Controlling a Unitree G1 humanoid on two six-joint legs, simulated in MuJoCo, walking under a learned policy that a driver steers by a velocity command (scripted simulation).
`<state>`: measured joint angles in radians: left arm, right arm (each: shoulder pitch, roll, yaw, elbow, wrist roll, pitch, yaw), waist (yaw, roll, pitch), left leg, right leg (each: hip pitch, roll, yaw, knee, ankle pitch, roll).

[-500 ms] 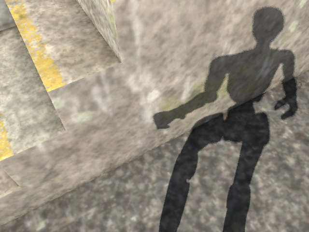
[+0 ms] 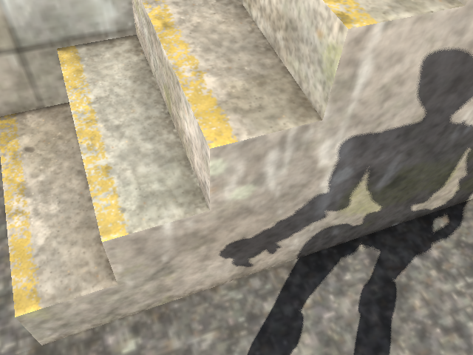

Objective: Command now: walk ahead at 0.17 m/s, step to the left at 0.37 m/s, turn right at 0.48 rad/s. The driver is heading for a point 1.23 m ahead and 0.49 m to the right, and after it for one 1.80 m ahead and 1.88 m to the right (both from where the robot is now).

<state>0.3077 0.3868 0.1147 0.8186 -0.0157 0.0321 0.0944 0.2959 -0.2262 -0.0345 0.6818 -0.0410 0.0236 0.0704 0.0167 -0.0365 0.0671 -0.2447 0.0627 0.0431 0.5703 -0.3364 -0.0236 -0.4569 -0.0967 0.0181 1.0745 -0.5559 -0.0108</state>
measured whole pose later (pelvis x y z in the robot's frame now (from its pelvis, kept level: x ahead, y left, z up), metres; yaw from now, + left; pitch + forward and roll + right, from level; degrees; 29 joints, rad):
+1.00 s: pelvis +0.05 +0.12 +0.01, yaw -48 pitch +1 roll -2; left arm 0.13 0.30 0.06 0.52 0.01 0.10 -0.07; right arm 0.41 -0.36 -0.11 0.83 0.01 -0.01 -0.11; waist -0.03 -0.03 0.07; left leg -0.21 0.23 0.12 0.39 -0.17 -0.10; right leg -0.51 -0.05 0.11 1.00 -0.38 0.06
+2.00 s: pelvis +0.03 -0.15 +0.01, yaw -1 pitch +1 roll -1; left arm 0.15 0.26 0.06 0.66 0.01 -0.04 0.02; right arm 0.18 -0.39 -0.09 0.56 0.02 0.05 -0.01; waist 0.00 0.04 0.09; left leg -0.64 0.07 -0.02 1.17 -0.35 -0.09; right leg -0.20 -0.01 -0.09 0.38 -0.21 0.00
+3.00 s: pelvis +0.32 -0.32 +0.00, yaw -33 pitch +0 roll -1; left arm 0.29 0.37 0.10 0.51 -0.01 0.00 -0.09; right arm 0.14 -0.36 -0.06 0.73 0.02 -0.08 -0.09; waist 0.12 0.00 0.09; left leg -0.31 0.00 -0.03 0.50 -0.14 0.00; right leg -0.20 0.18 0.19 0.56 -0.37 -0.09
